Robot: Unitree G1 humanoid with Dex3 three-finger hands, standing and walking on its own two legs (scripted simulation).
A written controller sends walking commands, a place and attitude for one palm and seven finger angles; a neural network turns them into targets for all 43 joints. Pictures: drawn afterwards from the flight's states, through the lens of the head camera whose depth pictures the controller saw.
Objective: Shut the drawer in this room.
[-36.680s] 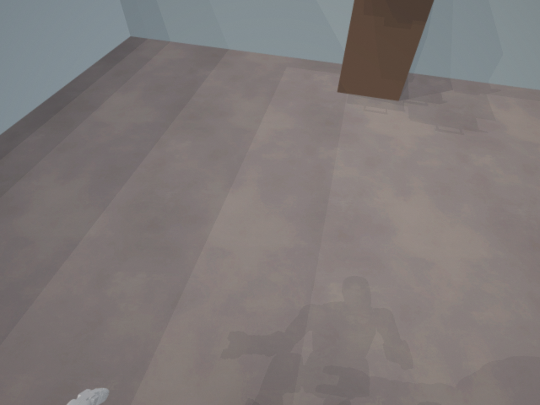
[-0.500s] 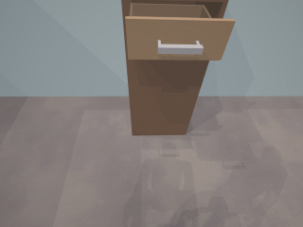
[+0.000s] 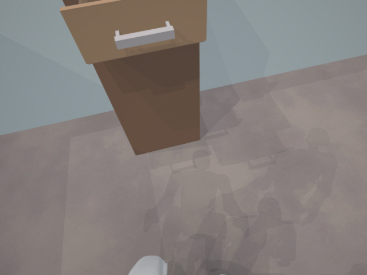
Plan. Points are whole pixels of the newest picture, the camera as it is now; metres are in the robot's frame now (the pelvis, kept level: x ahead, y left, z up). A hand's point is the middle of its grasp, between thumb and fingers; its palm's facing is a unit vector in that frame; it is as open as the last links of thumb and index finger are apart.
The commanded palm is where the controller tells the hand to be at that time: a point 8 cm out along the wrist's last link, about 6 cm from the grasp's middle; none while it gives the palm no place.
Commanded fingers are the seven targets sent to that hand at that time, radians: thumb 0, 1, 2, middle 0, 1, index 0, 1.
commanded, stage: turn to face it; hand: left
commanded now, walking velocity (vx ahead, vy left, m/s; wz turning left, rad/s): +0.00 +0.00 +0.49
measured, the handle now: (144, 33) +0.69 +0.17 +0.14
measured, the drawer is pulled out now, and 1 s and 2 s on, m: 0.17 0.17 0.17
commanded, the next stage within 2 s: take the last steps up to it in 0.60 s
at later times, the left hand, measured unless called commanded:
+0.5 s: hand out of the picture +0.00 +0.23 -0.18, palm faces +0.24 -0.95 -0.22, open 7.4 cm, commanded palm none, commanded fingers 0.00 0.90 0.90 -0.20 -0.30 -0.20 -0.30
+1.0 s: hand out of the picture +0.04 +0.19 -0.17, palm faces +0.27 -0.94 -0.20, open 7.4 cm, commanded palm none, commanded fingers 0.00 0.90 0.90 -0.20 -0.30 -0.20 -0.30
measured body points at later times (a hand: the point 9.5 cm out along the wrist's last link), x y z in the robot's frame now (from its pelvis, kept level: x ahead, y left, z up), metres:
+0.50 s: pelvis +0.02 +0.03 +0.00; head +0.05 +0.06 +0.45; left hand -0.01 +0.28 -0.16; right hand +0.10 -0.19 -0.15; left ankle -0.02 +0.13 -0.74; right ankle +0.02 -0.06 -0.73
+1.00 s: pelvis +0.05 +0.01 +0.00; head +0.06 +0.00 +0.45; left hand +0.02 +0.24 -0.15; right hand +0.11 -0.21 -0.16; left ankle -0.02 +0.13 -0.73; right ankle +0.06 -0.09 -0.73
